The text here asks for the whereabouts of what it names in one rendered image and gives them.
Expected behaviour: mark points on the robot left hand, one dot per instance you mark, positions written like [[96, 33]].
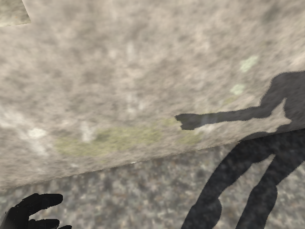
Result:
[[18, 216]]

